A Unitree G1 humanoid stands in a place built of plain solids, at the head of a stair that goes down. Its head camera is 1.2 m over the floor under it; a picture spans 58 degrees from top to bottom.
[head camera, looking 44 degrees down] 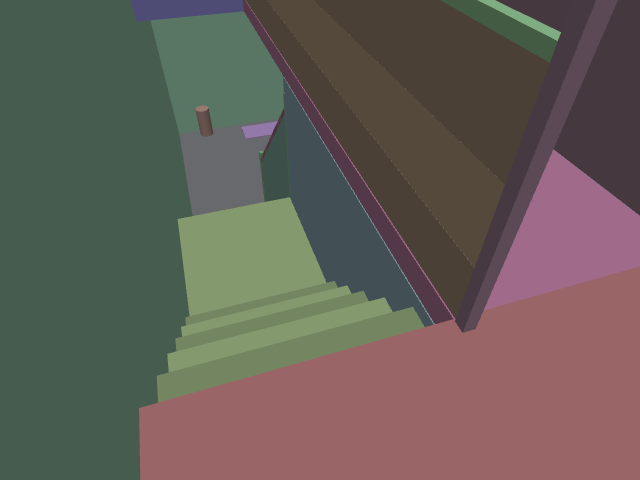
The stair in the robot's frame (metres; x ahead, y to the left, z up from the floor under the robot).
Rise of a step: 0.21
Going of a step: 0.23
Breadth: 1.01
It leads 18 degrees to the left of straight ahead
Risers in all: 6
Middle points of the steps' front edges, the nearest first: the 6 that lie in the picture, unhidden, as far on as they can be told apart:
0.71 0.04 0.00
0.92 0.10 -0.21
1.14 0.17 -0.43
1.36 0.24 -0.64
1.57 0.31 -0.85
1.79 0.38 -1.06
